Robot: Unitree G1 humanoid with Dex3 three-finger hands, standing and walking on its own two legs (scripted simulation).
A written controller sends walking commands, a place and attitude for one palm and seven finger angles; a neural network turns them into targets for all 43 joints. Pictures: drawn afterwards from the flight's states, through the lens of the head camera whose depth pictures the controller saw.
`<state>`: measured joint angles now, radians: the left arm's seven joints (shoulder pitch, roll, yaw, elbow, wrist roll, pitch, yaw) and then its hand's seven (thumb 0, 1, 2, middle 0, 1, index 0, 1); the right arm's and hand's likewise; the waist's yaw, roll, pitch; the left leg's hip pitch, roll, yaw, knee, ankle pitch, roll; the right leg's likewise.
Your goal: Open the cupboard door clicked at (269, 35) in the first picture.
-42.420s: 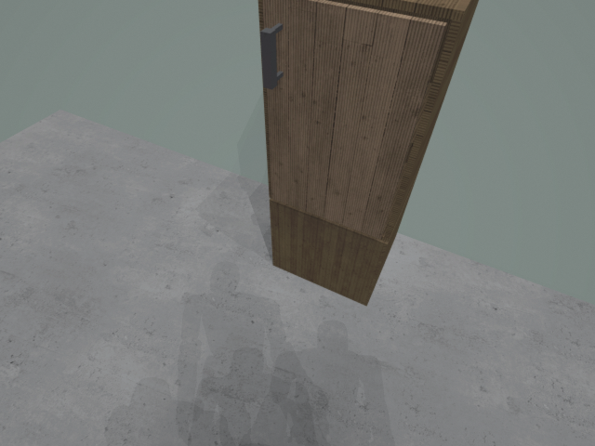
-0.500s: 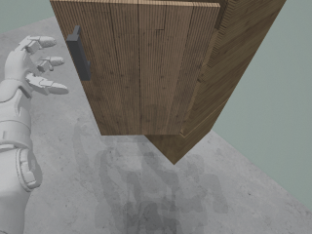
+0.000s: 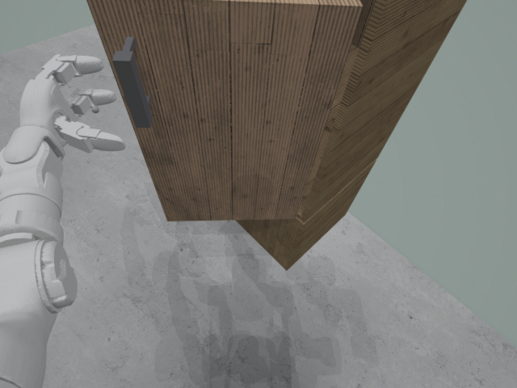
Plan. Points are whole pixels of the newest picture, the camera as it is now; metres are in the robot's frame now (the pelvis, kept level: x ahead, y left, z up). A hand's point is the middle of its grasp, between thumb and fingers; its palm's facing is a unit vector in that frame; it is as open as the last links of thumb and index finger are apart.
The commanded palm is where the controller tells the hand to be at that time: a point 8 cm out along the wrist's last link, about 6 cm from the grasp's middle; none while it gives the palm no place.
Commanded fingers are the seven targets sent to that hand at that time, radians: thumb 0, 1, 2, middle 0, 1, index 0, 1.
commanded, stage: slide the fingers in behind the handle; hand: left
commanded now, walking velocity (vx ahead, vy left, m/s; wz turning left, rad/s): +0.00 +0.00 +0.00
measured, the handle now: (137, 83) +0.54 +0.16 +0.15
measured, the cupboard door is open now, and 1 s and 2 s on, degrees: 50 50 50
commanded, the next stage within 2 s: close the thumb around the handle in 1.42 s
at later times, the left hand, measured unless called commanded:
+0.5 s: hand (120, 105) +0.50 +0.18 +0.15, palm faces +0.00 -1.00 +0.01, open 14.0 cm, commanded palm +0.47 +0.22 +0.15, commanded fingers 0.00 -0.50 0.30 -0.30 -1.20 -0.30 -1.20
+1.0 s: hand (148, 106) +0.49 +0.14 +0.15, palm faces +0.01 -1.00 +0.00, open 14.0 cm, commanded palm +0.47 +0.19 +0.15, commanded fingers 0.00 -0.50 0.30 -0.30 -1.20 -0.30 -1.20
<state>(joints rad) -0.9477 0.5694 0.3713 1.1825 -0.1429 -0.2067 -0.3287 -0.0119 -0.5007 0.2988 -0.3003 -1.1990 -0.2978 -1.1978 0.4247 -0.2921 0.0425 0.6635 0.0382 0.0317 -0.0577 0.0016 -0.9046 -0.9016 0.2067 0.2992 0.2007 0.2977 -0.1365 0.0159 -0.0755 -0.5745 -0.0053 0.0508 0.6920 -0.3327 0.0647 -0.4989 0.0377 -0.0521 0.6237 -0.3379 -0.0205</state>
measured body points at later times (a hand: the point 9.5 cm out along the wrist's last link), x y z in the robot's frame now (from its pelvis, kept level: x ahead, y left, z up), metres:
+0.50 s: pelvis +0.00 -0.01 +0.00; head +0.07 +0.00 +0.44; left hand +0.49 +0.24 +0.15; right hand +0.01 -0.28 -0.11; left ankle +0.00 +0.07 -0.72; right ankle -0.03 -0.11 -0.72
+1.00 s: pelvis +0.00 -0.02 +0.00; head +0.06 -0.02 +0.45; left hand +0.49 +0.20 +0.15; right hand +0.03 -0.29 -0.12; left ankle +0.00 +0.07 -0.72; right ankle -0.03 -0.11 -0.72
